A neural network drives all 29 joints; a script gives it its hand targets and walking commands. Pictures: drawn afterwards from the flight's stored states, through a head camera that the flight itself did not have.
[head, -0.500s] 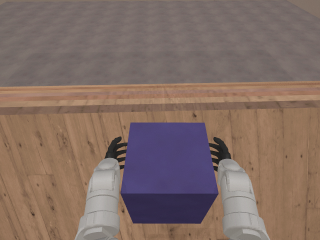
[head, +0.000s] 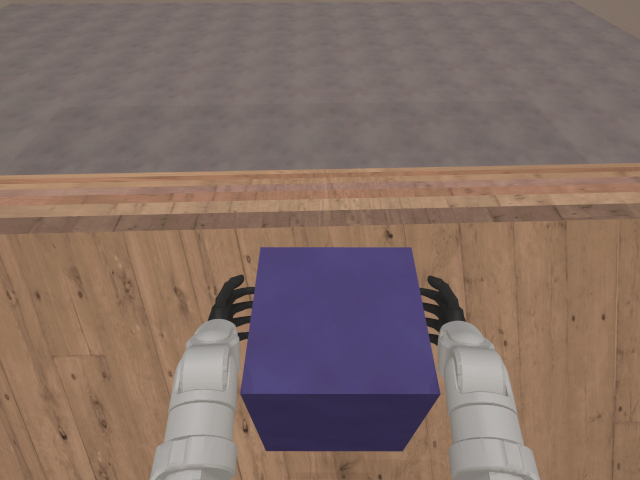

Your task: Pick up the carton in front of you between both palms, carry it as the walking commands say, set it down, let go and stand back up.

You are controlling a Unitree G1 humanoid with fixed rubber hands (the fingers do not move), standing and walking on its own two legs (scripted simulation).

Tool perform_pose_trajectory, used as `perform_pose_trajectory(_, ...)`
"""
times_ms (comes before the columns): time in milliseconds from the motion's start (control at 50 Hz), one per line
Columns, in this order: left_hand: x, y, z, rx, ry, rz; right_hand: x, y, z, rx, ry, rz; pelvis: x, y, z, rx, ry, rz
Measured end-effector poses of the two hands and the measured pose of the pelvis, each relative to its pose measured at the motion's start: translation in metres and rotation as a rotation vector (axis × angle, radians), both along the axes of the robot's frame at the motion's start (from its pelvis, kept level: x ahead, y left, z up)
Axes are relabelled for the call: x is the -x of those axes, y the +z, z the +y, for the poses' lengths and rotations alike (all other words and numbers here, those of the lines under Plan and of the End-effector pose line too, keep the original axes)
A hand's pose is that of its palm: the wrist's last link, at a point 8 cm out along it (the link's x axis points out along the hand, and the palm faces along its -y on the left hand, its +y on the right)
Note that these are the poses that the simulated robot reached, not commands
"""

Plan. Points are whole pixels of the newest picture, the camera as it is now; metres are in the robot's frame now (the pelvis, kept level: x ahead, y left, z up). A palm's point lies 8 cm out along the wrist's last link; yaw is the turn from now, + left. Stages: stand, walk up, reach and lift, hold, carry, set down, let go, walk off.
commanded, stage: reach and lift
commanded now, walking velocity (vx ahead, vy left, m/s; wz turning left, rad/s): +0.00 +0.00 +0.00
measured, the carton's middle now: (335, 354) +0.30 +0.00 -0.04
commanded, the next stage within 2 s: hold in 0.28 s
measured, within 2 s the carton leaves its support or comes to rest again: neither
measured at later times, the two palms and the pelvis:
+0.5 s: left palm (221, 329) +0.28 +0.15 +0.05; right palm (459, 331) +0.28 -0.15 +0.05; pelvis +0.00 +0.00 +0.00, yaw +0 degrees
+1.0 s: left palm (219, 328) +0.28 +0.15 +0.05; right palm (457, 331) +0.28 -0.15 +0.05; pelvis -0.01 +0.00 +0.00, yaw +0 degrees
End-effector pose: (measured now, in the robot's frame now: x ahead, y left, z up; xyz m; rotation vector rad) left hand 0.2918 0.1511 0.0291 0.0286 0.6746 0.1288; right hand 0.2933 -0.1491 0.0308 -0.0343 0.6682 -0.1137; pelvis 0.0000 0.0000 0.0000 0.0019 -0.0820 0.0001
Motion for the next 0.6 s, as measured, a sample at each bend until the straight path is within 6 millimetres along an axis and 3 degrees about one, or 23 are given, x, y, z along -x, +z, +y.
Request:
perform_pose_trajectory(300,0.004,0.007,-0.001,-0.004,0.001,-0.003,0.003,0.007,-0.001,0.002,0.007,-0.003,-0.002,0.001,-0.002,0.000,0.000,-0.021)
perform_pose_trajectory(460,0.011,0.021,-0.003,-0.003,-0.003,-0.032,0.011,0.021,-0.003,0.001,0.001,-0.032,0.000,0.002,-0.003,0.000,0.005,-0.043)
perform_pose_trajectory(600,0.016,0.019,-0.004,0.005,-0.002,-0.009,0.017,0.019,-0.004,-0.009,-0.010,-0.009,0.008,0.001,-0.003,0.000,0.004,-0.061)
